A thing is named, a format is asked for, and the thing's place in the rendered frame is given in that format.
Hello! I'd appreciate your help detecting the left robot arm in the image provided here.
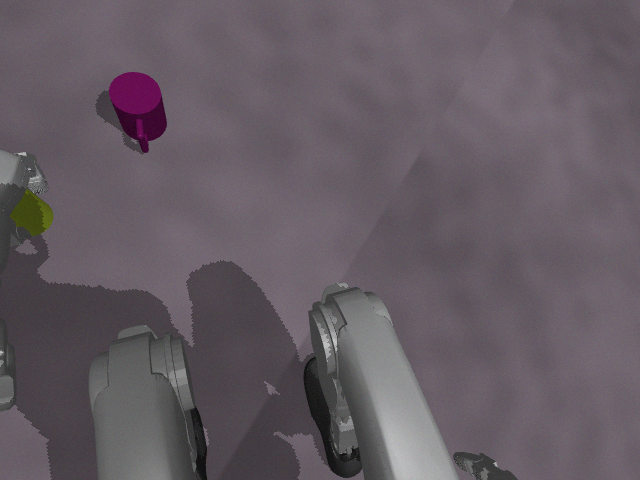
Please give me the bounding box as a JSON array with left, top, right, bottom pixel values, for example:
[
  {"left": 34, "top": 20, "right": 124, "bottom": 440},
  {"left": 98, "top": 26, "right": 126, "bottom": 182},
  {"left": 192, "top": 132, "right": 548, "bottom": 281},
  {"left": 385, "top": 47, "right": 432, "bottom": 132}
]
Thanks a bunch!
[{"left": 0, "top": 210, "right": 16, "bottom": 412}]

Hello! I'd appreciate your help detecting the left robot hand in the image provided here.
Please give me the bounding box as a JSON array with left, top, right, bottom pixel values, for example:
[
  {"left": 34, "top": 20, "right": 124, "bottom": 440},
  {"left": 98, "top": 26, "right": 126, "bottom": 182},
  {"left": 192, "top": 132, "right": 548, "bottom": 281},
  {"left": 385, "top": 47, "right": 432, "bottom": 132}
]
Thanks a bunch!
[{"left": 0, "top": 150, "right": 48, "bottom": 247}]

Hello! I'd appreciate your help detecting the right robot foot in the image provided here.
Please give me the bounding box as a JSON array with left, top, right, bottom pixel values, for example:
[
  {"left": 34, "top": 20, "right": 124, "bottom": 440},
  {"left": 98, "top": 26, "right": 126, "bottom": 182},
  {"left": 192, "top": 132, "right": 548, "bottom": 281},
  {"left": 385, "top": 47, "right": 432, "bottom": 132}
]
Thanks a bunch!
[{"left": 304, "top": 357, "right": 362, "bottom": 478}]

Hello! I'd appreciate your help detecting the left robot foot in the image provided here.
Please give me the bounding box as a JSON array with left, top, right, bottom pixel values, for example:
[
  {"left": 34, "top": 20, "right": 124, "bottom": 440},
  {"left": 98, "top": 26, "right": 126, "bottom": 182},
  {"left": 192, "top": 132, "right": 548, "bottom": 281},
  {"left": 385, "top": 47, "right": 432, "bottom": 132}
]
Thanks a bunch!
[{"left": 190, "top": 405, "right": 207, "bottom": 480}]

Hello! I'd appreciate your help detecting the right robot hand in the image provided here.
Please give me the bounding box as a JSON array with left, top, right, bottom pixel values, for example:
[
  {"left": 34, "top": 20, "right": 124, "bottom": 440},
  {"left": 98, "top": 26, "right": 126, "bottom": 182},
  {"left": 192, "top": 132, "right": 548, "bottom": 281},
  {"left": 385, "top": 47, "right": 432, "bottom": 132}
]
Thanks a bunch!
[{"left": 453, "top": 452, "right": 518, "bottom": 480}]

